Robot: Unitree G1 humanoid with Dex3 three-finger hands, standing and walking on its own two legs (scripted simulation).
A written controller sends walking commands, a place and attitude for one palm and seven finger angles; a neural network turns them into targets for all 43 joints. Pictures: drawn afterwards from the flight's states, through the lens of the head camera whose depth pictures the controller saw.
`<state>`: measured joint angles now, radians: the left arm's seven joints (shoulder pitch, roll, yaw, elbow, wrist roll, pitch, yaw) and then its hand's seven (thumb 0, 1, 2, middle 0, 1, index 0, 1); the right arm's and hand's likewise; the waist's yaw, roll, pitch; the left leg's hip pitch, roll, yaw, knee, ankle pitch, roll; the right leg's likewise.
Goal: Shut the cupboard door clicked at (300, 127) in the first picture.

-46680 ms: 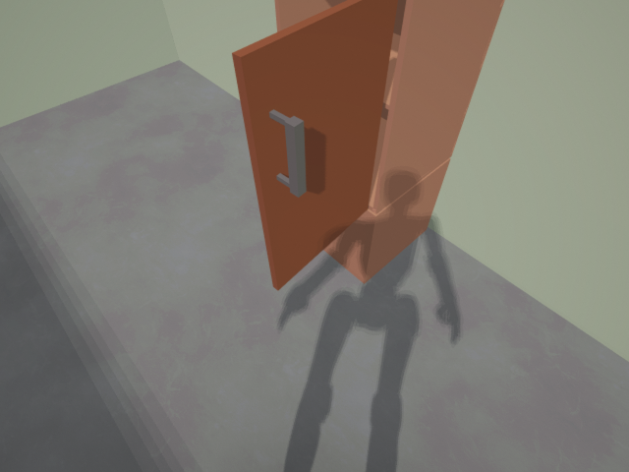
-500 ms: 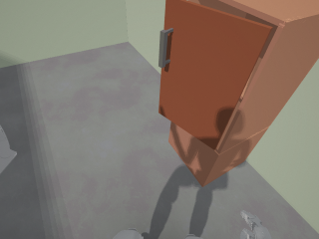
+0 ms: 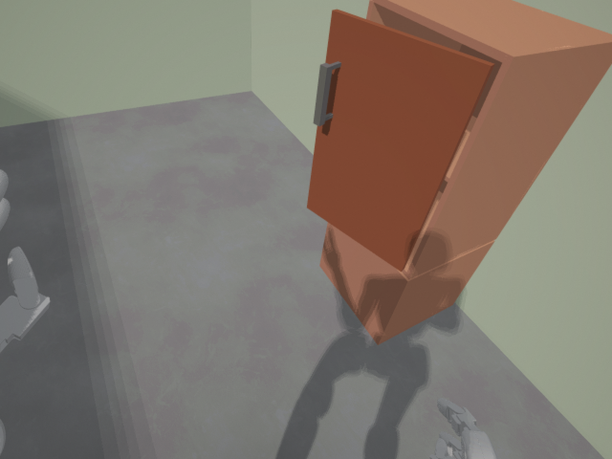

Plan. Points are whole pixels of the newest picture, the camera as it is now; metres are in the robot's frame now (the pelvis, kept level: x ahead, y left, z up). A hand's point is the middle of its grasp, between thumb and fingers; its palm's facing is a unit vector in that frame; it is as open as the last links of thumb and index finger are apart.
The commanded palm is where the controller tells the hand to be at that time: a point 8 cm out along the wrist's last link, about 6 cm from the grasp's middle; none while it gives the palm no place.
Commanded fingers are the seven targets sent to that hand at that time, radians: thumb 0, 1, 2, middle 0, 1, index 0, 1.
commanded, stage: stop stepping back and stand still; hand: left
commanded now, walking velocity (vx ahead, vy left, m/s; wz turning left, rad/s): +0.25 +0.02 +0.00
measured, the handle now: (327, 93) +0.91 +0.06 +0.08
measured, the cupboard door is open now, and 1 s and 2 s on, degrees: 18 18 18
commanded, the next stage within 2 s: let the arm hang, fingers relaxed in 1.38 s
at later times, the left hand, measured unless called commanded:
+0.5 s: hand out of the picture +0.09 +0.28 +0.18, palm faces +0.45 -0.79 -0.41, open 7.4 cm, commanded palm +0.05 +0.31 +0.18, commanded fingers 0.00 0.90 0.90 -0.20 -0.30 -0.20 -0.30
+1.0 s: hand out of the picture +0.13 +0.29 +0.17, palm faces +0.40 -0.78 -0.48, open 7.4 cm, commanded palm +0.08 +0.33 +0.18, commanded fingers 0.00 0.90 0.90 -0.20 -0.30 -0.20 -0.30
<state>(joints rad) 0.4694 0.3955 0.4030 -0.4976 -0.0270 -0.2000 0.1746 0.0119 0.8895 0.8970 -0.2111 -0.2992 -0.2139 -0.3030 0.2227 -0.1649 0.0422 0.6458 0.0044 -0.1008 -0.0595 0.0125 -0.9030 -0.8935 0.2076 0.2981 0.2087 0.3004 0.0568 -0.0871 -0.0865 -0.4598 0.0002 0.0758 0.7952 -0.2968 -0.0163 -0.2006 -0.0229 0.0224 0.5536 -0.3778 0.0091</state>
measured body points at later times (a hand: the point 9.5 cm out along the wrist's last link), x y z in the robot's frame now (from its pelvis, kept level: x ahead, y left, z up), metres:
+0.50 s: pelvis -0.11 +0.02 +0.00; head -0.15 +0.03 +0.45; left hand +0.06 +0.32 +0.20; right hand -0.02 -0.24 -0.09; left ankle -0.04 +0.14 -0.67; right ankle -0.13 -0.06 -0.73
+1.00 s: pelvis -0.07 +0.04 +0.00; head -0.07 +0.04 +0.45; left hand +0.11 +0.33 +0.19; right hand +0.06 -0.19 -0.10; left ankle -0.06 +0.17 -0.73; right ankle -0.09 -0.04 -0.73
